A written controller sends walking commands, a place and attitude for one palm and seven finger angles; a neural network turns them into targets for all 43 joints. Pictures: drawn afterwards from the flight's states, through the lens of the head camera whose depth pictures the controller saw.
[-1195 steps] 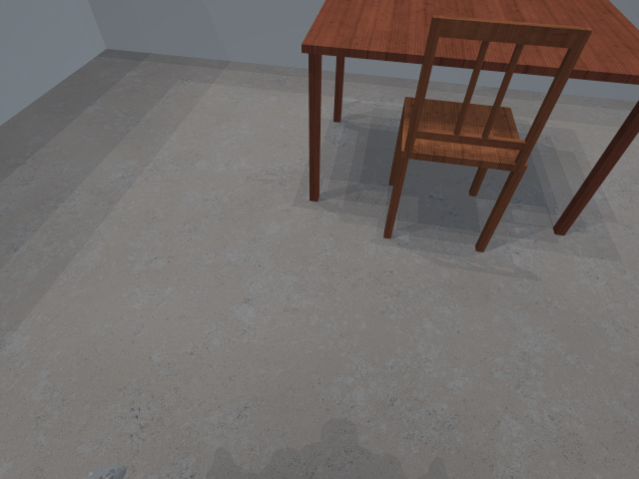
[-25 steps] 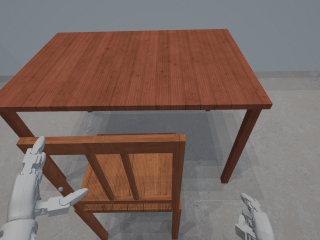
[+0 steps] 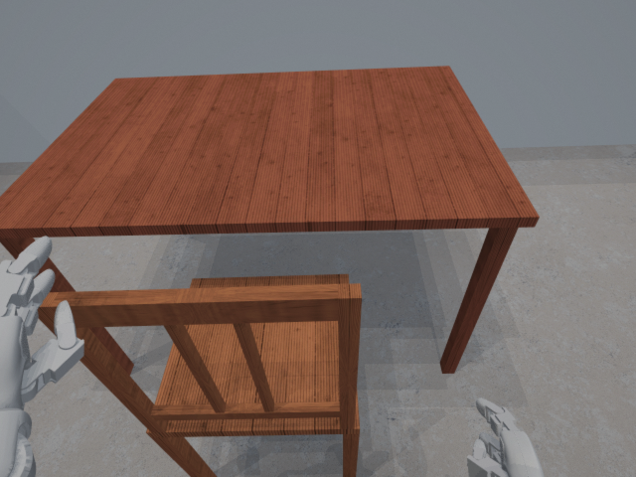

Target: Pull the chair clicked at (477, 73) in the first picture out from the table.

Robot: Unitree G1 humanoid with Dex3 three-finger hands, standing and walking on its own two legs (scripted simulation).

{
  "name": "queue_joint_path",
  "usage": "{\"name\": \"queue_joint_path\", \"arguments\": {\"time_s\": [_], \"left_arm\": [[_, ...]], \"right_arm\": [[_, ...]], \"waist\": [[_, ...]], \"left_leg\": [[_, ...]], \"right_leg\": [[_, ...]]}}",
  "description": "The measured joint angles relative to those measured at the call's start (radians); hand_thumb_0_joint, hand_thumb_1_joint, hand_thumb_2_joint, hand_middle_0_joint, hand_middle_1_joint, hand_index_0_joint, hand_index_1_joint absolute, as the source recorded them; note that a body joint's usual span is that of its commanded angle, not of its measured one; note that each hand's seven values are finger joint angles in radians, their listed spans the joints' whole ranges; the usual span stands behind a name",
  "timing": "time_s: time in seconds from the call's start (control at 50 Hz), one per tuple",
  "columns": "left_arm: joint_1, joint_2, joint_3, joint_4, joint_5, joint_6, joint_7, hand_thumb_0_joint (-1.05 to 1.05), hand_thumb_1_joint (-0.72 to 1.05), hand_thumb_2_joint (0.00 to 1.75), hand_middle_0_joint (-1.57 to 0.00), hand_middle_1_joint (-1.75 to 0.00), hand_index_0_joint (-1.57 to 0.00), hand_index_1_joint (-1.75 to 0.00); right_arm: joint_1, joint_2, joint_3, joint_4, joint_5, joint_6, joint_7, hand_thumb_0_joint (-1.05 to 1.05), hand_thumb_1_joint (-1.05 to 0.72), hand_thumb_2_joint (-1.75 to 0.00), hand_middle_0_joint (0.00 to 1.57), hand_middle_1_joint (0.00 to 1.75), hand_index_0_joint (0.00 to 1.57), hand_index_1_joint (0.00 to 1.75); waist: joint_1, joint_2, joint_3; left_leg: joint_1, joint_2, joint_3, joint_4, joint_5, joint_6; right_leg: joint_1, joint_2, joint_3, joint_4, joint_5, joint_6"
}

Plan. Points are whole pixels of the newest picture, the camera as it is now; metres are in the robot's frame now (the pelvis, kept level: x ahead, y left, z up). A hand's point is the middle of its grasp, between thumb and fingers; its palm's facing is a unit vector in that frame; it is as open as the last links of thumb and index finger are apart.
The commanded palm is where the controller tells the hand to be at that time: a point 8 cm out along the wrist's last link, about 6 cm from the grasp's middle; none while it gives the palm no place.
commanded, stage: draw the hand back to the body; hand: left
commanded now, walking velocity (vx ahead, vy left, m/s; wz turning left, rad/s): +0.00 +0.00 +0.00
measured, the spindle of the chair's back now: (199, 371) +0.28 +0.24 -0.09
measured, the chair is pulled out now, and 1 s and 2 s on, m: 0.16 0.16 0.16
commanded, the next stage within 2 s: step back with the hand held close in 0.16 s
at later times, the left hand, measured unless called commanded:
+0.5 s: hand (66, 367) +0.17 +0.26 +0.15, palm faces +0.38 -0.78 -0.50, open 7.5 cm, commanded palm +0.11 +0.31 +0.17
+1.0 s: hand out of the picture +0.10 +0.29 +0.15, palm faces +0.40 -0.78 -0.48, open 7.5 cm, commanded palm +0.05 +0.33 +0.17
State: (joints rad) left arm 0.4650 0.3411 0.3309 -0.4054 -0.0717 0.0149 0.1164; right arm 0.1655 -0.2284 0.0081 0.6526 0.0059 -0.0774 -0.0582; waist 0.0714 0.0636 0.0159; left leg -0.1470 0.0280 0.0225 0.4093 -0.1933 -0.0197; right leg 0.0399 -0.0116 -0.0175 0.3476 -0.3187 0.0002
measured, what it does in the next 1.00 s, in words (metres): shifts its weight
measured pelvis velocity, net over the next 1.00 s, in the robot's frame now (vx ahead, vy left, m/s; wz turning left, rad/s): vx -0.09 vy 0.03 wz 0.02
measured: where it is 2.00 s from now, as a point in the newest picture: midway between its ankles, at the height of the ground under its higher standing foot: outside the picture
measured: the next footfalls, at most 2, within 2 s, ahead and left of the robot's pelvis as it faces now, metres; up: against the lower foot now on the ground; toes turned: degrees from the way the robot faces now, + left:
left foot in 1.60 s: -0.04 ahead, +0.13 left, +0.00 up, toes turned +4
right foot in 1.86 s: -0.19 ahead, -0.08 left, +0.00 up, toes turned +2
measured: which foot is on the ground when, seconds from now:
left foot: down 0.00-1.00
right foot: down 0.00-1.00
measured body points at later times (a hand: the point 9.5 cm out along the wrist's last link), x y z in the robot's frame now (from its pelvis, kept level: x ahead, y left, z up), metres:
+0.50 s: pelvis -0.03 +0.00 +0.00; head -0.01 -0.03 +0.45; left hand +0.14 +0.30 +0.18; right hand +0.17 -0.23 -0.10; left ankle +0.02 +0.13 -0.74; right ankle -0.08 -0.12 -0.74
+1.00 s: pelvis -0.09 +0.03 -0.01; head -0.07 +0.02 +0.44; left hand +0.08 +0.33 +0.17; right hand +0.10 -0.21 -0.09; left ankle +0.02 +0.13 -0.74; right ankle -0.08 -0.12 -0.74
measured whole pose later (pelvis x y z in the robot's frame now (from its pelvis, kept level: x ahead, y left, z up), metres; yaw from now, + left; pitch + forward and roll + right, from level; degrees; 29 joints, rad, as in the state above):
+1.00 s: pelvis -0.09 +0.03 -0.01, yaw +1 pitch -1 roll -3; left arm 0.57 0.41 0.37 -0.50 -0.08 -0.10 0.16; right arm 0.17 -0.24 0.00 0.60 0.01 -0.04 -0.10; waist 0.01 0.08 0.03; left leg -0.40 0.04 -0.01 0.49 -0.09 0.01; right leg -0.22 0.01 -0.04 0.46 -0.23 0.03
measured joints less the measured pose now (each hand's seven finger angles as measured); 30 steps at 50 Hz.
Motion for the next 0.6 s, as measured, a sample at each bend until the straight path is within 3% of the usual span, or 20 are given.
{"name": "queue_joint_path", "arguments": {"time_s": [0.3,0.46,0.6], "left_arm": [[0.009,0.005,0.003,0.012,-0.005,-0.034,0.001,0.02,0.88,0.89,-0.21,-0.30,-0.21,-0.30],[0.043,0.039,0.033,-0.020,-0.009,-0.084,-0.011,0.02,0.89,0.89,-0.21,-0.30,-0.21,-0.30],[0.109,0.070,0.024,-0.067,-0.013,-0.073,-0.006,0.02,0.88,0.89,-0.21,-0.31,-0.21,-0.30]], "right_arm": [[0.004,-0.005,-0.017,0.017,0.003,-0.015,-0.020,0.02,-0.90,-0.89,0.20,0.30,0.20,0.29],[-0.028,-0.015,-0.015,-0.038,0.007,0.051,-0.023,0.01,-0.90,-0.89,0.20,0.30,0.20,0.30],[-0.027,-0.013,-0.025,-0.058,0.014,0.079,-0.041,0.01,-0.90,-0.89,0.20,0.30,0.20,0.29]], "waist": [[-0.006,0.008,0.010],[-0.048,0.033,0.020],[-0.045,0.030,0.037]], "left_leg": [[0.009,0.020,-0.012,-0.008,0.018,-0.013],[-0.111,0.022,-0.034,0.060,0.016,-0.007],[-0.159,0.004,-0.014,0.065,0.037,0.014]], "right_leg": [[0.012,0.022,-0.008,-0.012,0.018,-0.014],[-0.089,0.028,-0.027,0.033,0.022,-0.003],[-0.165,0.005,-0.011,0.090,0.019,0.016]]}}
